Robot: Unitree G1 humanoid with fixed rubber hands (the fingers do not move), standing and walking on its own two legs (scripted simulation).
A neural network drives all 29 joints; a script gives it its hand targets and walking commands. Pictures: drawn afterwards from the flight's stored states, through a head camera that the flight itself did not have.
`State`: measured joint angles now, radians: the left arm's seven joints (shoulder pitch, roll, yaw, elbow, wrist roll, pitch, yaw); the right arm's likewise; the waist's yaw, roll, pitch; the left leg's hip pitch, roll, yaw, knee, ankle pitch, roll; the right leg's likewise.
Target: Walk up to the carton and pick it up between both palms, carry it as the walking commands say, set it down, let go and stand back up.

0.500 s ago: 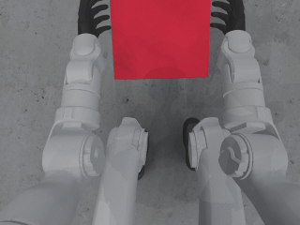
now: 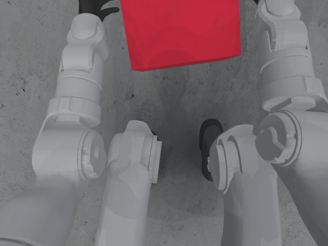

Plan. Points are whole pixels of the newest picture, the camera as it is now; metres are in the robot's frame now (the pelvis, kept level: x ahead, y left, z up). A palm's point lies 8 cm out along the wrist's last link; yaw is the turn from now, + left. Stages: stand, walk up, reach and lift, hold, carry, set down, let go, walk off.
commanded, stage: set down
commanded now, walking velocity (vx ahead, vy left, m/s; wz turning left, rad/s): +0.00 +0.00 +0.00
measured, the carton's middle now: out of the picture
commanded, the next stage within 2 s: none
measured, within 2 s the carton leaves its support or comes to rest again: rests again in 0.80 s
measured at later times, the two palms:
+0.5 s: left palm (96, 19) +0.51 +0.17 -0.21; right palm out of the picture +0.55 -0.14 -0.18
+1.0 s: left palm (95, 18) +0.51 +0.17 -0.21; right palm (264, 0) +0.54 -0.14 -0.19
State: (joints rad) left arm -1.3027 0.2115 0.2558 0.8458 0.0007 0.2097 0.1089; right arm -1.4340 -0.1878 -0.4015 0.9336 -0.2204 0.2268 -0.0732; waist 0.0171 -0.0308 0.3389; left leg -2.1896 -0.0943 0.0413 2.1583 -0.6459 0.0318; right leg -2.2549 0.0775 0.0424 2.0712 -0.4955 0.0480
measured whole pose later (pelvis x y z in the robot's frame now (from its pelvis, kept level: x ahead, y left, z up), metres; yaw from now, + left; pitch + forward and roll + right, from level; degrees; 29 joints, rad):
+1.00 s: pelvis +0.00 +0.00 -0.01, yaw +0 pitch +37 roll -1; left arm -1.33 0.24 0.25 0.91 0.06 0.18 0.03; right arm -1.45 -0.23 -0.40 1.06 -0.18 0.16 -0.05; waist 0.02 -0.05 0.38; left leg -2.20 -0.09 0.04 2.22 -0.66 0.03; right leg -2.26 0.08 0.03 2.13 -0.51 0.05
